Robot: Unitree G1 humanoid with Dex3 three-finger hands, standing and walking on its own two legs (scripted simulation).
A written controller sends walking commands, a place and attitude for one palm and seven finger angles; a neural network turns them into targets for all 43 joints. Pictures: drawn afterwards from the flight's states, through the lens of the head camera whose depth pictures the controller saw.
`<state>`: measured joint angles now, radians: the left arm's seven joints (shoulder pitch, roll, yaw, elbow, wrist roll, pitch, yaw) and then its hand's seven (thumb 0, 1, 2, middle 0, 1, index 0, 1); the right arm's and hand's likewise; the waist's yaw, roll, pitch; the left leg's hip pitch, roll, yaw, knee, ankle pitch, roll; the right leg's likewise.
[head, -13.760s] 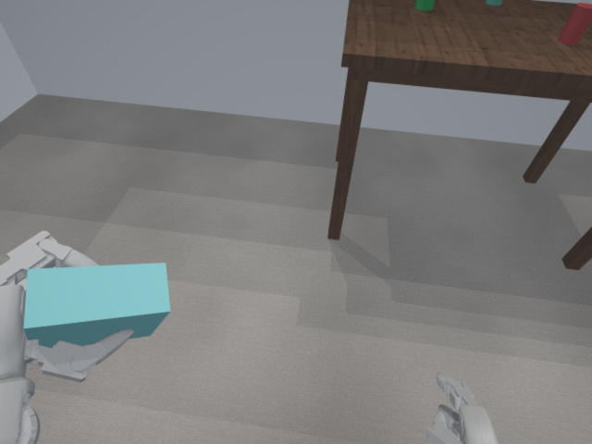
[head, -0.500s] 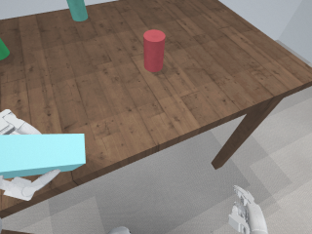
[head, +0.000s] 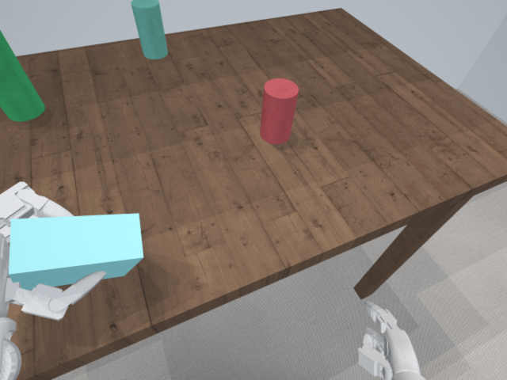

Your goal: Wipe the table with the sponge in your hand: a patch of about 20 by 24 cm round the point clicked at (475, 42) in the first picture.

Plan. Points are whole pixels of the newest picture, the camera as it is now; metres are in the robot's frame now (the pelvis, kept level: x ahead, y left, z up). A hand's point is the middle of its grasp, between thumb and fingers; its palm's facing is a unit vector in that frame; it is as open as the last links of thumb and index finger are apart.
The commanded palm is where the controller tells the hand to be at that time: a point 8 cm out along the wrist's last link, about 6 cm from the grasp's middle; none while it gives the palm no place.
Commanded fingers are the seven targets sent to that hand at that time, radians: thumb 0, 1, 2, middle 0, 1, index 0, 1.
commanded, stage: come to a stop and stand still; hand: left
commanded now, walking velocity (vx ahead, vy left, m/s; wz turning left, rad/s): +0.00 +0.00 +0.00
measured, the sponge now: (96, 250) +0.23 +0.21 +0.14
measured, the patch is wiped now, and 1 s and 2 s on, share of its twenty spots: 0.00 0.00 0.00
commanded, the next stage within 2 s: look again from close up in 0.28 s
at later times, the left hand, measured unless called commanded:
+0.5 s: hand (43, 220) +0.25 +0.26 +0.17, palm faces +0.38 -0.83 -0.40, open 9.5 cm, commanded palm +0.17 +0.29 +0.17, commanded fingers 0.00 0.10 1.30 -1.20 -1.60 -1.20 -1.60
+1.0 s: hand out of the picture +0.23 +0.30 +0.19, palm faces +0.45 -0.80 -0.38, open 9.4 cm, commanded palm +0.14 +0.30 +0.17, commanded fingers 0.00 0.10 1.30 -1.20 -1.60 -1.20 -1.60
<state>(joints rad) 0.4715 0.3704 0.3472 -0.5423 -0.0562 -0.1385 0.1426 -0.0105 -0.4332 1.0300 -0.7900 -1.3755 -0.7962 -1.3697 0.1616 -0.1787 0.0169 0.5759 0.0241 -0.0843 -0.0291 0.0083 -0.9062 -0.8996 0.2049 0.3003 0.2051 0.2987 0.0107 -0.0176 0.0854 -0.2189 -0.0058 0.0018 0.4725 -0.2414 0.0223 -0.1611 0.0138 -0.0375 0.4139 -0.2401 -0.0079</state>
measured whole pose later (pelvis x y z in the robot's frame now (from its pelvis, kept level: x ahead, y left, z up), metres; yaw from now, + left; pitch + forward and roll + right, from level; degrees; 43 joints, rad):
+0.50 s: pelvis +0.00 +0.01 +0.00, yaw -2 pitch +0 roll -1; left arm 0.32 0.39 0.41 -0.42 -0.04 -0.20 0.10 -0.01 -0.43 1.03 -0.79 -1.38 -0.79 -1.38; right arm 0.17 -0.21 0.00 0.56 0.02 -0.14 0.03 0.01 -0.91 -0.90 0.21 0.30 0.21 0.30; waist 0.01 0.00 0.07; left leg -0.24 -0.01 0.04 0.50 -0.25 0.04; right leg -0.21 0.01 0.00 0.45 -0.24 0.01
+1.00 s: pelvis -0.03 +0.02 +0.00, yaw -1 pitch -1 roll -1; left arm 0.15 0.46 0.43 -0.32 0.00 -0.26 0.07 -0.01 -0.44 1.03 -0.79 -1.37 -0.80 -1.37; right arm 0.19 -0.18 0.02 0.58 0.00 -0.17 0.00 0.01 -0.91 -0.90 0.20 0.30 0.20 0.30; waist 0.06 -0.05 0.08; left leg -0.27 -0.03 0.03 0.50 -0.22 0.05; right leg -0.23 -0.01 -0.01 0.47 -0.22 0.00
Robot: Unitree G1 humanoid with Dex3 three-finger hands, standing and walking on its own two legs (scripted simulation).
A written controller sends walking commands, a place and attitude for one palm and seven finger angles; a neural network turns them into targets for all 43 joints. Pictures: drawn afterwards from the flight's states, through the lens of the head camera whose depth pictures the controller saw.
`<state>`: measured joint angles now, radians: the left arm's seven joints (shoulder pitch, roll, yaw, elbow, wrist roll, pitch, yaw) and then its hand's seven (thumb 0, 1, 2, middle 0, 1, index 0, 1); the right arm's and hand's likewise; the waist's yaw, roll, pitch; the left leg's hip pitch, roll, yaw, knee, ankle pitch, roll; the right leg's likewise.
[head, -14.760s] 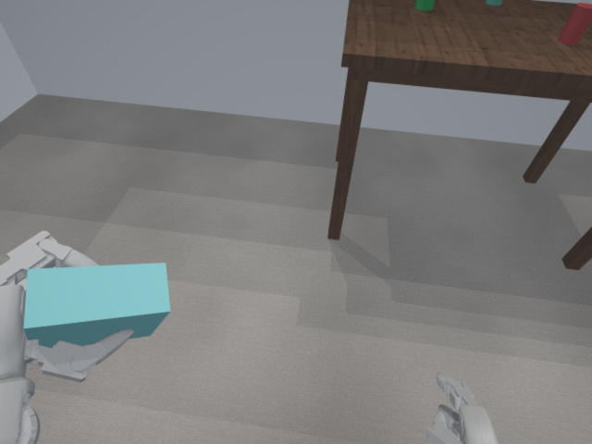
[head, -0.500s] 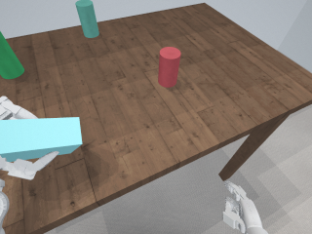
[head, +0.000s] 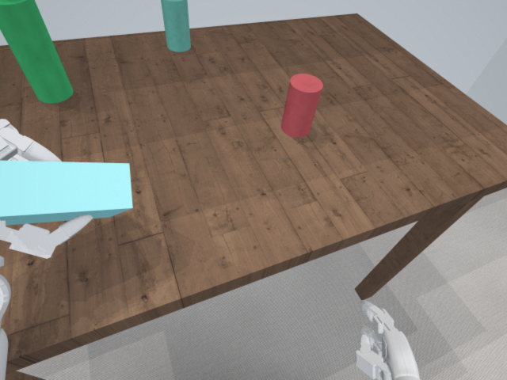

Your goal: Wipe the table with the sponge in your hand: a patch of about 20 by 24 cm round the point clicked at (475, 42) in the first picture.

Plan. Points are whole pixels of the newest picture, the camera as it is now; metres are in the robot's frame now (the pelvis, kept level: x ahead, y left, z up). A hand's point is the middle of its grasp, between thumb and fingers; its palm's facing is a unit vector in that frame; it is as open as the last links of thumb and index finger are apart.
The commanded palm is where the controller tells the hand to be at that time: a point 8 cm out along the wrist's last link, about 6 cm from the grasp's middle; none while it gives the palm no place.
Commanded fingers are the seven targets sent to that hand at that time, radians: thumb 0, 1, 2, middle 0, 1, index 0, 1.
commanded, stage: come to a stop and stand still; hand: left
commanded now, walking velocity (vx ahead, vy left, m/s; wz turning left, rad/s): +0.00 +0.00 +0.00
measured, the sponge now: (83, 194) +0.27 +0.25 +0.17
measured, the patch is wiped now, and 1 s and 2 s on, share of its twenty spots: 0.00 0.00 0.00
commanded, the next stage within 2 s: look again from close up in 0.64 s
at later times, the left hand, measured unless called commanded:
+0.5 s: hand (80, 216) +0.25 +0.25 +0.16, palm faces +0.37 -0.86 -0.34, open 9.5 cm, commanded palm +0.18 +0.28 +0.18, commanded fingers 0.00 0.10 1.30 -1.20 -1.60 -1.20 -1.60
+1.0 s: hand (62, 220) +0.24 +0.26 +0.16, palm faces +0.39 -0.85 -0.35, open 9.5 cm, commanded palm +0.18 +0.29 +0.18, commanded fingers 0.00 0.10 1.30 -1.20 -1.60 -1.20 -1.60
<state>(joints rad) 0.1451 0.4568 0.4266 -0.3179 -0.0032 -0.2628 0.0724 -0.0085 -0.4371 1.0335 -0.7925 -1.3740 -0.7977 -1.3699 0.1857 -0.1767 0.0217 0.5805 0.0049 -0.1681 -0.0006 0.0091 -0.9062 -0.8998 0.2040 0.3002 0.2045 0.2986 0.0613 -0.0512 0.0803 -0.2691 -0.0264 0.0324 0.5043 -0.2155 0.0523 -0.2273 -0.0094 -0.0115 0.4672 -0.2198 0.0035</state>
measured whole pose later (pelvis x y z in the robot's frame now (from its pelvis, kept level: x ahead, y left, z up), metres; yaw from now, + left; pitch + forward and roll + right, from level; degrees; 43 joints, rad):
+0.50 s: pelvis +0.02 +0.00 +0.00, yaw -1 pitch -1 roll -2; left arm 0.40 0.35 0.35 -0.45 -0.03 -0.23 0.10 -0.01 -0.44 1.03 -0.79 -1.38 -0.79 -1.37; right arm 0.18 -0.21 0.01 0.58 0.01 -0.15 -0.02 0.01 -0.91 -0.90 0.20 0.30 0.20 0.30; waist 0.01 -0.03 0.06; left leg -0.22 -0.02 0.04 0.48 -0.24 0.06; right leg -0.17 0.00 0.00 0.40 -0.22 0.02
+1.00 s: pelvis +0.02 +0.01 +0.00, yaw +0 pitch -1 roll -2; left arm 0.41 0.36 0.36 -0.50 -0.04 -0.20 0.11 -0.01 -0.44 1.04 -0.79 -1.38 -0.79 -1.38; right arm 0.17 -0.17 0.02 0.57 0.02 -0.11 -0.02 0.01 -0.91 -0.90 0.21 0.30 0.21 0.30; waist 0.03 -0.03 0.09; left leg -0.22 -0.04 0.03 0.48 -0.23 0.07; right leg -0.16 -0.02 -0.01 0.39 -0.21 0.04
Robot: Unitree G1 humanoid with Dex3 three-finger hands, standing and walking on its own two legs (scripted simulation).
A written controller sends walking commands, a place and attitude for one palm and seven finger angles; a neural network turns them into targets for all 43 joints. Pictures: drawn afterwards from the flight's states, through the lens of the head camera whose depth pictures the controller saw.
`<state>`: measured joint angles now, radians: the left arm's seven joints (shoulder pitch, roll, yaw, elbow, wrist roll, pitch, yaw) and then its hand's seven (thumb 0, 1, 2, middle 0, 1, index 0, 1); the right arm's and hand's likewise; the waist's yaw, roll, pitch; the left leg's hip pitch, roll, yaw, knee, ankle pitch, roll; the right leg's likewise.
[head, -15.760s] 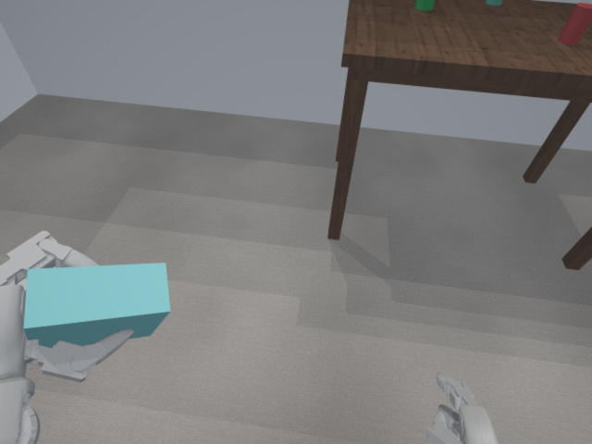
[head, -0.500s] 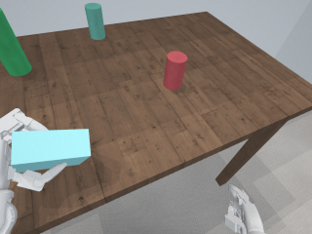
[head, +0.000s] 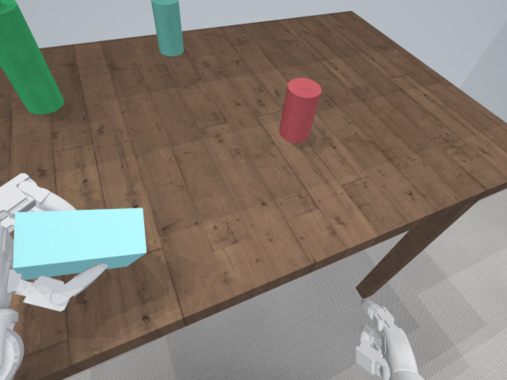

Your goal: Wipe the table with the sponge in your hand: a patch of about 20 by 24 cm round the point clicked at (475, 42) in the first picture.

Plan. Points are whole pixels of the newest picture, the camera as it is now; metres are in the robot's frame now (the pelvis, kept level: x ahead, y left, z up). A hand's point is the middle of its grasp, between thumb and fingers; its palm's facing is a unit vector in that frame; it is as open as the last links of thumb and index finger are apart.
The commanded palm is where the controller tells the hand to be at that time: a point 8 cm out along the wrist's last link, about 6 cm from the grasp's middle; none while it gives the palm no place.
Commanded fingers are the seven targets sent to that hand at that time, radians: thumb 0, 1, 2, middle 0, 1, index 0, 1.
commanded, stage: look again from close up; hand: left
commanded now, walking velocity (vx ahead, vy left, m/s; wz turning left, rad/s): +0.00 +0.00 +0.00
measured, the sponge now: (99, 243) +0.24 +0.21 +0.14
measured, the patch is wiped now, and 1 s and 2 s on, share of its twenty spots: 0.00 0.00 0.00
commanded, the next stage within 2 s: turn the palm down, sponge in hand in 0.04 s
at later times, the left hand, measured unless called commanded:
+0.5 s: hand (75, 253) +0.20 +0.21 +0.18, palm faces +0.31 -0.74 -0.59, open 9.4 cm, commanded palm +0.16 +0.26 +0.21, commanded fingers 0.00 0.10 1.30 -1.20 -1.60 -1.20 -1.60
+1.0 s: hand (86, 221) +0.22 +0.20 +0.21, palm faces +0.37 -0.43 -0.83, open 9.4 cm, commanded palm +0.17 +0.22 +0.25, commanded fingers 0.00 0.10 1.30 -1.20 -1.60 -1.20 -1.60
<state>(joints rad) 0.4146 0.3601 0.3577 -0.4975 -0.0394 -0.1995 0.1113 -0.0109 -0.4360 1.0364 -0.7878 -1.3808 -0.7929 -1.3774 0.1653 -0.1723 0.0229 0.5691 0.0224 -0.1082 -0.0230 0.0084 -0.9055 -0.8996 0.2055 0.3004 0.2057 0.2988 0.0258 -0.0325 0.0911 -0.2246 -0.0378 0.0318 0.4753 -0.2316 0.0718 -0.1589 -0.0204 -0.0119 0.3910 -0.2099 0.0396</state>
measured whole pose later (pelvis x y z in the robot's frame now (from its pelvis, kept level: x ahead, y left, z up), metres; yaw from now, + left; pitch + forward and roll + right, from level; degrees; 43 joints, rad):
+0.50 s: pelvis -0.02 -0.03 -0.02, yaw -1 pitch -1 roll +0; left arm 0.36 0.54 0.35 -0.60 0.00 0.11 0.02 -0.01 -0.44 1.04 -0.79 -1.38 -0.80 -1.37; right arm 0.09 -0.22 0.07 0.51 0.00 -0.04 -0.01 0.01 -0.91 -0.90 0.21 0.30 0.21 0.30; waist 0.07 0.02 -0.01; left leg -0.33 -0.01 0.04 0.63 -0.29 0.03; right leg -0.31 -0.01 -0.06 0.64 -0.32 -0.02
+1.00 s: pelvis -0.01 -0.10 -0.03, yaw +0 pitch -2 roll +1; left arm 0.17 0.72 0.36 -0.37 0.19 0.29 -0.03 -0.01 -0.44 1.04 -0.79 -1.37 -0.80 -1.37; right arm 0.17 -0.31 0.04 0.58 0.06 -0.03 -0.10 0.01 -0.91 -0.90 0.20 0.30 0.20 0.30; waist 0.07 0.10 -0.04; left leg -0.35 0.04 -0.03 0.72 -0.33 -0.04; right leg -0.32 0.05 -0.11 0.73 -0.39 -0.10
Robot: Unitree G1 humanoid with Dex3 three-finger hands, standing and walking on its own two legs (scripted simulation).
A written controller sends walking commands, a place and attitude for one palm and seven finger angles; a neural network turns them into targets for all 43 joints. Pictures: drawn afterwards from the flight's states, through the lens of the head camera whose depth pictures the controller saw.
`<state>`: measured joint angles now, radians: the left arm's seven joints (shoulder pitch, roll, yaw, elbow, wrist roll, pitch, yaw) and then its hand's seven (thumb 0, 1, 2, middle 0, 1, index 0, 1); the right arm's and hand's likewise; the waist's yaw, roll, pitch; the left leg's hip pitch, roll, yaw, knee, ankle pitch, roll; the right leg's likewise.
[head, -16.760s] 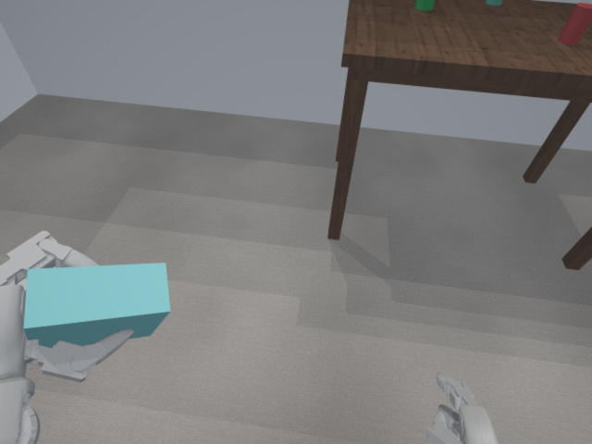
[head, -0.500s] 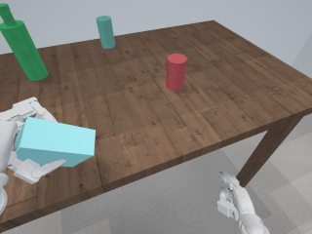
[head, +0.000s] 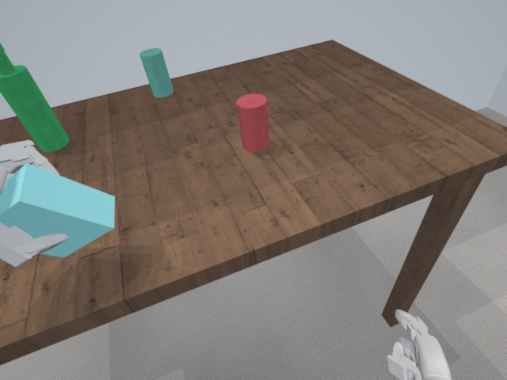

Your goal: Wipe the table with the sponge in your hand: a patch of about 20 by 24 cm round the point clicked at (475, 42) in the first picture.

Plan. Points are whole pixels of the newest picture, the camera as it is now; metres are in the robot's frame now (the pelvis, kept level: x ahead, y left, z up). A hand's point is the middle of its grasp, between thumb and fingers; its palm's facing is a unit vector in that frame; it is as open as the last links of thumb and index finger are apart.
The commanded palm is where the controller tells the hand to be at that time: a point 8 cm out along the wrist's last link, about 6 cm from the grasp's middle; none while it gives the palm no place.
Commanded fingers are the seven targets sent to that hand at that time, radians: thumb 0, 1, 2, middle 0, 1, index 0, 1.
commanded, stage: turn the palm down, sponge in hand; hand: left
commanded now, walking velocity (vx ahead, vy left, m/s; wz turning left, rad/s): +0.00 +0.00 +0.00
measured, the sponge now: (62, 220) +0.25 +0.28 +0.19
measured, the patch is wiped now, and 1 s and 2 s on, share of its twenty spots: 0.00 0.00 0.00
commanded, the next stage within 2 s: move the sponge above the wiping area in 1.34 s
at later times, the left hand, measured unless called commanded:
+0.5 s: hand (0, 195) +0.24 +0.33 +0.25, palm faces +0.30 -0.23 -0.92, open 9.4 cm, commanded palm +0.18 +0.32 +0.31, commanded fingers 0.00 0.10 1.30 -1.20 -1.60 -1.20 -1.60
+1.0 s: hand out of the picture +0.24 +0.33 +0.26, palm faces +0.34 -0.12 -0.93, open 9.4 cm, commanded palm +0.17 +0.32 +0.33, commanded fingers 0.00 0.10 1.30 -1.20 -1.60 -1.20 -1.60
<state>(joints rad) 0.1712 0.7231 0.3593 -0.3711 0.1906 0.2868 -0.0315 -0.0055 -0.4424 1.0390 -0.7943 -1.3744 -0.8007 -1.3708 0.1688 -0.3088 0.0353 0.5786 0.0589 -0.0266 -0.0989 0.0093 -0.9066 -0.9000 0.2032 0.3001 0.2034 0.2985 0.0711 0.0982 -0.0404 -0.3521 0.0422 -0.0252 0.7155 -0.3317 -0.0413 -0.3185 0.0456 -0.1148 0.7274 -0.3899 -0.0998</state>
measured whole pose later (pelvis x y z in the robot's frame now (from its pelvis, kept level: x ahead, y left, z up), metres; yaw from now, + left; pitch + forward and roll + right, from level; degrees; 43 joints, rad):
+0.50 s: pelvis +0.00 +0.04 +0.02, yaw +0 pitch -3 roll +1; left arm -0.05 0.71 0.13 -0.40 0.54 0.57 -0.15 0.00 -0.44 1.04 -0.79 -1.38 -0.80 -1.37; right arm 0.01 -0.27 0.09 0.61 0.09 -0.01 -0.12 0.01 -0.91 -0.90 0.20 0.30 0.19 0.30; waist 0.14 0.11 -0.03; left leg -0.27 0.00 0.00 0.57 -0.26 -0.01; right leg -0.25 0.00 -0.08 0.60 -0.31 -0.05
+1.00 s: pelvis -0.02 +0.04 +0.02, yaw +0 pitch -4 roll +1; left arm -0.11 0.66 0.04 -0.41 0.71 0.58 -0.14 0.00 -0.44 1.04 -0.79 -1.38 -0.80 -1.37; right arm -0.03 -0.27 0.10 0.66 0.09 0.00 -0.10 0.01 -0.91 -0.90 0.20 0.30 0.14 0.27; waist 0.16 0.11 -0.01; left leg -0.23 -0.01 0.01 0.48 -0.19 0.00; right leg -0.21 0.00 -0.08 0.53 -0.25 -0.05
